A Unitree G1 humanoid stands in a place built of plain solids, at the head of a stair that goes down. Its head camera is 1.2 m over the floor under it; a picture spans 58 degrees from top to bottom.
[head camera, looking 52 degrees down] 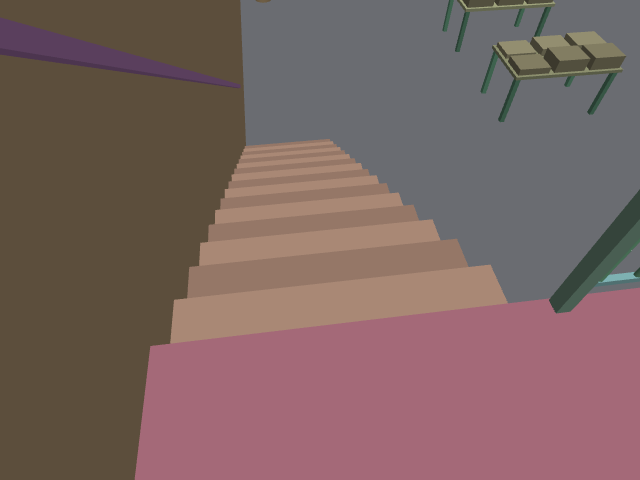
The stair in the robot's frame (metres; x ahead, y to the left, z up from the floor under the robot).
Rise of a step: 0.17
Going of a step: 0.27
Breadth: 1.21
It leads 7 degrees to the left of straight ahead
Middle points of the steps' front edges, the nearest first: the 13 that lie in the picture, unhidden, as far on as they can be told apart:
0.62 -0.10 0.00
0.89 -0.06 -0.19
1.15 -0.03 -0.36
1.42 0.00 -0.53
1.68 0.04 -0.71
1.95 0.07 -0.88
2.21 0.11 -1.05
2.48 0.14 -1.23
2.75 0.18 -1.40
3.01 0.21 -1.57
3.28 0.25 -1.74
3.54 0.28 -1.92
3.81 0.32 -2.09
